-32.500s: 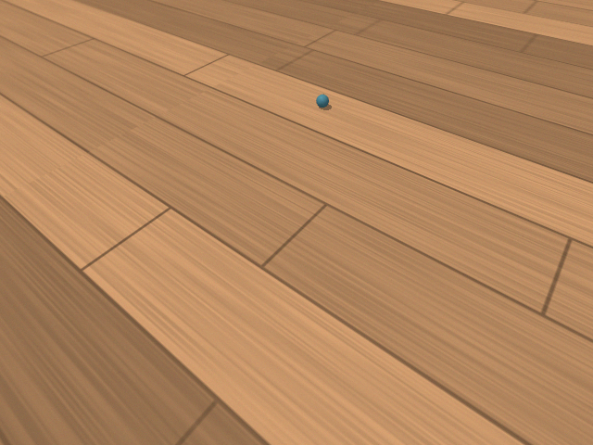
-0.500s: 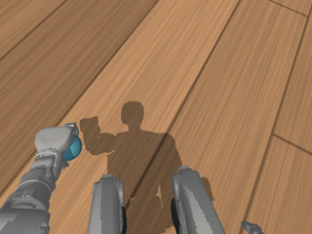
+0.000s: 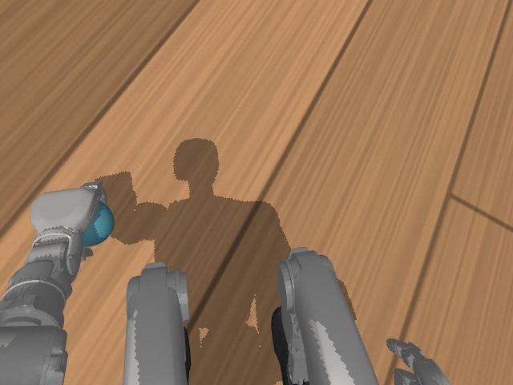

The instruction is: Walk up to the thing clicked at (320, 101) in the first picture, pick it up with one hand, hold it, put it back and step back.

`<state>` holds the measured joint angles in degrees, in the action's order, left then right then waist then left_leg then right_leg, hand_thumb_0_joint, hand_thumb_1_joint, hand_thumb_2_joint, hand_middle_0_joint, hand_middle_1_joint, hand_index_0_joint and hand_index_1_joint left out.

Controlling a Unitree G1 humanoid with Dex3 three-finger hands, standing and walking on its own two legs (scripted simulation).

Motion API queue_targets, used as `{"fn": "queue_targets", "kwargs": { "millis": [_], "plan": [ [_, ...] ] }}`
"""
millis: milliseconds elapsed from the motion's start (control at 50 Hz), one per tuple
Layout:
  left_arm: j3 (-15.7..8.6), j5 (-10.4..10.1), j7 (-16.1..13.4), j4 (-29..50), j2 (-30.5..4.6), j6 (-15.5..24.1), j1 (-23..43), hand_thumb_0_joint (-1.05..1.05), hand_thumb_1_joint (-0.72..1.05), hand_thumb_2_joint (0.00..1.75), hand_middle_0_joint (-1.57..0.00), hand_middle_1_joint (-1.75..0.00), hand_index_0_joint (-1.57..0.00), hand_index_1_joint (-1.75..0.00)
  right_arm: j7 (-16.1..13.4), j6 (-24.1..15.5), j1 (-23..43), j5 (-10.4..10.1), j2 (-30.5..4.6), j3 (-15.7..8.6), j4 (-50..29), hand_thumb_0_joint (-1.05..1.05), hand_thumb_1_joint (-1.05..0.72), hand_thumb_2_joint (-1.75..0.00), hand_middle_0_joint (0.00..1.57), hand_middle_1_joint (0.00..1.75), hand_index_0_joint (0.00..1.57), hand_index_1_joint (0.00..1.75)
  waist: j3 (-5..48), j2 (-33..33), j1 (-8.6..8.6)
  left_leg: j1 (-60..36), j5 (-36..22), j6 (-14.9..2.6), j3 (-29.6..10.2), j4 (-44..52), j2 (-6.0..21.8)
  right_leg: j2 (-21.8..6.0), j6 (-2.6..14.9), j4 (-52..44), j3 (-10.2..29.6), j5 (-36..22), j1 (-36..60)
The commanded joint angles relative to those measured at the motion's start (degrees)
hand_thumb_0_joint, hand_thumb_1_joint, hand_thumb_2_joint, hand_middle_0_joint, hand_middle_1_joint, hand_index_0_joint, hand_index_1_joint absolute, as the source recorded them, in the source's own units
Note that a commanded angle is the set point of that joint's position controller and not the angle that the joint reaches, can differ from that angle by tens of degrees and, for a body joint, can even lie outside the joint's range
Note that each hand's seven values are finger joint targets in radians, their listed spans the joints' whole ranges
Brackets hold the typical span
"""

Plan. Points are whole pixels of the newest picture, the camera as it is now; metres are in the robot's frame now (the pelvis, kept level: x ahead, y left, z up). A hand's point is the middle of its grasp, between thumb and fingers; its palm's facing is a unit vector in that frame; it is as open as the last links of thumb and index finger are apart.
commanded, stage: crouch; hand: left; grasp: from above
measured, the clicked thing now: (88, 222) +0.40 +0.26 -0.19
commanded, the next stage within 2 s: lower in 0.40 s
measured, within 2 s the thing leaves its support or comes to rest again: neither
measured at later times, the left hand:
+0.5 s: hand (88, 233) +0.39 +0.27 -0.23, palm faces -0.47 -0.05 -0.88, open 10.4 cm
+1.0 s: hand (101, 237) +0.39 +0.26 -0.29, palm faces -0.47 -0.07 -0.88, open 10.4 cm
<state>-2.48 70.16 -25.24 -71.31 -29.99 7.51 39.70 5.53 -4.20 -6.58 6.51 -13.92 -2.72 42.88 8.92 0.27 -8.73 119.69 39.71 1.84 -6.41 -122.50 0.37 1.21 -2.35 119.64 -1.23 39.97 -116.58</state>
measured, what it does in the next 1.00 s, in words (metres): lowers itself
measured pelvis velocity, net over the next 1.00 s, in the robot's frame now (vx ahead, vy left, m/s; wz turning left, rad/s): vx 0.00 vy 0.00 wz -0.03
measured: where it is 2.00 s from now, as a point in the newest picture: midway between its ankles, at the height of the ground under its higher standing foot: (236, 380)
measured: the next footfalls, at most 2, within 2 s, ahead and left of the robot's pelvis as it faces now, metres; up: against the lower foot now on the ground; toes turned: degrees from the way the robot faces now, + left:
none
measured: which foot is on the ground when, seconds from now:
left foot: down 0.00-1.00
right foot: down 0.00-1.00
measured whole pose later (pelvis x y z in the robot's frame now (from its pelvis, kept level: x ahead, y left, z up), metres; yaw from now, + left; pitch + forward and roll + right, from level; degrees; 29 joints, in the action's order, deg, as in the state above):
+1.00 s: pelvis +0.00 +0.00 -0.09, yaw -2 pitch +34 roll -6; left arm -7.0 73.6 -32.0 -83.4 -34.9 12.1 45.2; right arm 8.7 -5.5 -4.8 9.7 -14.4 -0.8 47.1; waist 3.7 -1.8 -11.3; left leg 132.7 40.2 2.9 -8.4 -138.9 -0.3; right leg 2.5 -2.8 135.5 -1.7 39.9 -129.8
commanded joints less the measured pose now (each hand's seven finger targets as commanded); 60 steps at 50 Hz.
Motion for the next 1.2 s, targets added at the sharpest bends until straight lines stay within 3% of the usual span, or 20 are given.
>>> {"fn": "queue_targets", "kwargs": {
  "millis": [0,180,220,240,280,360,460,500,600,640,780,840,900,1000,1020,1040,1080,1140,1160,1180],
  "plan": [
    [-3.7,-0.7,-3.3,8.7,-14.1,0.9,16.5,0.00,0.43,0.96,-0.83,-0.88,-0.84,-0.87,-0.5,-0.7,-10.2,0.3,-12.4,-4.1,-1.6,0.00,-0.91,-0.90,0.20,0.30,0.20,0.30,37.1,11.6,0.21,-29.7,-11.9,-2.72,5.0,12.0,-0.9,0.3,4.18,-11.4,-4.4,-13.9,15.1],
    [-4.3,-0.7,-3.8,7.1,-16.6,1.8,19.1,0.00,0.40,0.94,-0.81,-0.87,-0.82,-0.86,-0.2,-0.8,-9.8,0.6,-12.2,-3.4,-0.7,0.00,-0.91,-0.90,0.20,0.30,0.20,0.30,37.1,11.5,0.46,-24.9,-8.4,-3.25,5.8,8.3,-1.0,0.9,4.20,-9.4,-4.4,-10.9,13.0],
    [-3.2,-0.5,-3.8,6.5,-15.7,1.9,20.1,0.00,0.40,0.94,-0.80,-0.87,-0.82,-0.86,0.0,-0.9,-9.9,0.6,-12.2,-3.3,-0.7,0.00,-0.91,-0.90,0.20,0.30,0.20,0.30,36.7,12.2,-0.35,-24.4,-7.9,-3.06,5.6,8.0,-1.1,0.9,4.37,-8.4,-4.7,-10.4,11.9],
    [-3.9,-0.4,-3.7,5.7,-15.7,1.9,19.5,0.00,0.41,0.95,-0.81,-0.88,-0.82,-0.86,0.1,-1.1,-10.6,0.8,-12.7,-3.3,-0.5,0.00,-0.91,-0.90,0.20,0.30,0.20,0.30,36.1,12.3,-0.56,-24.7,-8.0,-3.01,5.3,7.9,-1.1,0.6,4.32,-7.8,-4.9,-10.6,11.1],
    [-4.1,-0.3,-3.7,4.5,-16.7,1.9,19.7,0.00,0.38,0.95,-0.81,-0.86,-0.81,-0.85,0.1,-0.9,-10.1,0.5,-12.8,-3.2,0.0,0.00,-0.91,-0.90,0.20,0.30,0.20,0.30,35.8,12.1,0.19,-24.4,-7.8,-2.92,5.2,7.6,-1.1,0.9,4.54,-7.1,-5.1,-10.2,9.7],
    [-3.9,-0.1,-4.0,3.7,-16.8,2.3,21.7,0.00,0.38,0.95,-0.81,-0.84,-0.81,-0.84,0.2,-1.1,-10.1,0.7,-13.2,-3.0,0.2,0.00,-0.91,-0.90,0.20,0.30,0.20,0.30,35.2,12.3,-0.91,-22.5,-7.5,-3.12,5.4,5.9,-1.2,1.0,4.44,-6.0,-5.2,-10.3,8.8],
    [-4.2,-0.2,-4.2,1.8,-17.5,2.8,20.6,0.00,0.37,0.89,-0.79,-0.85,-0.80,-0.84,0.6,-1.4,-10.3,0.9,-12.8,-2.4,0.4,0.00,-0.91,-0.90,0.20,0.30,0.20,0.30,34.4,11.4,-0.22,-19.9,-6.6,-3.29,6.2,4.8,-1.4,1.1,4.29,-5.7,-5.1,-9.2,10.3],
    [-4.7,0.0,-4.2,2.3,-17.8,3.0,20.9,0.00,0.35,0.95,-0.81,-0.82,-0.80,-0.83,0.6,-1.4,-10.4,1.0,-13.1,-2.6,0.5,0.00,-0.91,-0.90,0.20,0.30,0.20,0.30,35.3,11.9,-0.13,-20.8,-7.3,-3.16,5.9,4.6,-1.3,1.0,4.39,-4.9,-5.2,-9.9,9.4],
    [-3.0,0.5,-4.4,-2.5,-16.4,4.0,22.6,0.00,0.38,0.94,-0.83,-0.82,-0.83,-0.83,0.9,-1.5,-9.9,1.4,-13.1,-1.7,1.4,0.00,-0.91,-0.90,0.20,0.30,0.20,0.30,31.5,9.9,-1.91,-16.2,-6.6,-3.56,6.0,1.8,-1.5,1.3,4.10,-3.9,-5.3,-9.6,7.5],
    [-4.2,0.7,-5.0,-2.6,-18.1,4.7,22.2,0.00,0.37,0.93,-0.83,-0.82,-0.82,-0.83,1.0,-1.6,-10.0,1.6,-13.4,-1.9,2.0,0.00,-0.91,-0.90,0.20,0.30,0.20,0.30,33.0,10.2,-0.74,-16.2,-7.9,-3.44,6.1,1.1,-1.5,1.3,4.10,-2.8,-5.3,-10.6,8.8],
    [-5.9,2.1,-7.8,-3.0,-18.4,5.9,22.6,0.00,0.42,0.93,-0.84,-0.85,-0.85,-0.84,1.7,-1.6,-9.4,2.7,-14.1,-2.1,2.2,0.00,-0.91,-0.90,0.20,0.30,0.20,0.30,33.3,12.6,-1.93,-17.2,-8.2,-3.13,5.9,-0.4,-1.5,1.4,3.97,-0.2,-6.2,-10.9,6.1],
    [-6.9,2.3,-9.0,-2.9,-19.9,5.6,22.3,0.00,0.41,0.96,-0.85,-0.84,-0.84,-0.84,1.7,-1.6,-8.3,2.9,-14.1,-2.3,2.5,0.00,-0.91,-0.90,0.20,0.30,0.20,0.30,34.6,14.1,-1.02,-18.1,-8.3,-2.95,5.8,-1.0,-1.4,1.5,4.13,0.5,-6.2,-10.9,5.1],
    [-6.5,2.3,-9.7,-2.5,-19.0,5.0,21.9,0.00,0.39,0.94,-0.83,-0.85,-0.82,-0.85,2.2,-1.5,-8.2,3.2,-13.5,-2.2,2.9,0.00,-0.91,-0.90,0.20,0.30,0.20,0.30,35.2,14.0,-1.25,-17.7,-9.8,-3.02,6.0,-1.9,-1.4,1.6,3.89,1.2,-6.0,-12.7,6.2],
    [-6.0,2.5,-10.3,-7.1,-18.6,4.8,23.6,0.00,0.35,0.91,-0.79,-0.79,-0.79,-0.79,2.9,-2.1,-8.4,3.9,-14.3,-1.4,3.7,0.00,-0.90,-0.90,0.20,0.30,0.20,0.30,31.6,12.6,-3.60,-15.4,-8.2,-3.20,5.2,-3.6,-1.3,1.7,3.75,2.3,-7.1,-11.5,4.0],
    [-6.7,2.5,-10.5,-7.3,-19.0,4.9,23.5,0.00,0.37,0.92,-0.80,-0.81,-0.80,-0.80,3.1,-2.3,-8.9,4.0,-14.7,-1.4,3.8,0.00,-0.90,-0.90,0.20,0.30,0.20,0.30,31.7,13.2,-3.66,-16.1,-8.9,-3.17,5.1,-3.6,-1.3,1.6,3.54,2.7,-7.4,-12.0,4.4],
    [-7.6,2.2,-10.7,-7.5,-20.1,5.1,22.2,0.00,0.35,0.90,-0.78,-0.79,-0.79,-0.79,3.1,-2.4,-8.2,4.0,-14.8,-1.3,3.9,0.00,-0.90,-0.90,0.20,0.30,0.20,0.30,32.3,13.6,-2.55,-16.1,-9.2,-3.10,5.0,-3.7,-1.2,1.7,3.66,3.1,-7.5,-12.2,4.2],
    [-7.9,2.5,-11.0,-5.9,-20.8,5.5,22.9,0.00,0.36,0.92,-0.79,-0.82,-0.79,-0.81,3.4,-2.3,-8.1,4.2,-14.5,-1.1,3.9,0.00,-0.90,-0.90,0.20,0.30,0.20,0.30,34.0,14.6,-2.62,-16.9,-11.0,-3.03,5.0,-4.4,-1.2,1.9,3.50,3.6,-7.4,-14.3,5.8],
    [-6.6,2.9,-11.2,-9.9,-19.1,5.6,22.4,0.00,0.38,0.92,-0.79,-0.84,-0.79,-0.83,4.3,-2.7,-7.9,4.9,-14.1,-0.1,3.9,0.00,-0.90,-0.90,0.20,0.30,0.20,0.30,31.5,12.0,-4.26,-12.9,-10.9,-3.35,5.3,-6.4,-1.2,2.2,3.19,3.7,-7.0,-15.3,7.8],
    [-8.7,2.6,-11.6,-8.4,-21.5,6.0,22.9,0.00,0.38,0.92,-0.79,-0.83,-0.80,-0.83,4.4,-2.7,-8.5,5.2,-15.1,-0.2,4.1,0.00,-0.90,-0.90,0.20,0.30,0.20,0.30,32.6,11.8,-4.02,-13.0,-11.2,-3.41,5.1,-6.5,-1.3,2.2,3.12,3.8,-7.4,-15.4,7.8],
    [-8.9,2.6,-11.8,-10.0,-21.2,5.7,20.8,0.00,0.39,0.92,-0.80,-0.83,-0.81,-0.82,4.5,-2.7,-8.3,5.1,-15.0,-0.2,4.0,0.00,-0.90,-0.90,0.20,0.30,0.20,0.30,32.4,12.8,-3.31,-14.3,-11.6,-3.28,5.0,-6.3,-1.3,2.0,3.13,4.3,-7.6,-15.4,7.4]
  ]
}}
